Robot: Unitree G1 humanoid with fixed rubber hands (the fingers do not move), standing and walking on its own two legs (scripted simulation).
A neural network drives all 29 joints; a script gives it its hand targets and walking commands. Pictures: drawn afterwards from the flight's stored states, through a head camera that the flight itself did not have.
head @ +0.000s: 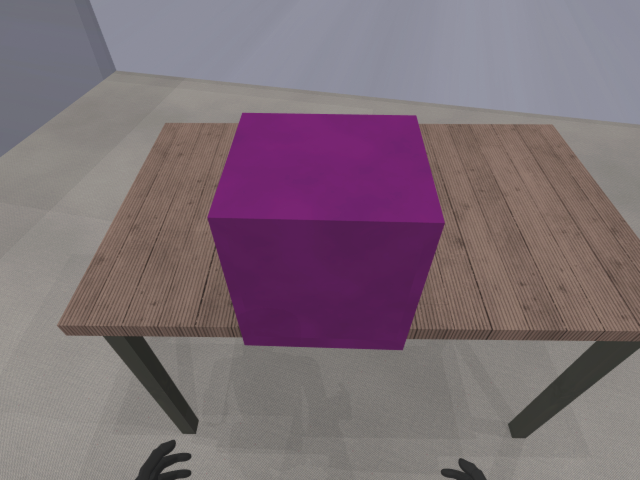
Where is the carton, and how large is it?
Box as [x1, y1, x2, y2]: [207, 113, 444, 349]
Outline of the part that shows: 242,113 207,217 244,344 402,349 444,223 416,116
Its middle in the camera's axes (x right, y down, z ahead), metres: +0.01 -0.01 +0.60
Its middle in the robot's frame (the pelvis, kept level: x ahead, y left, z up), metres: +0.47 +0.00 +0.04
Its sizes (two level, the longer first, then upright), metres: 0.256 0.225 0.286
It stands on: a table, 0.68 m high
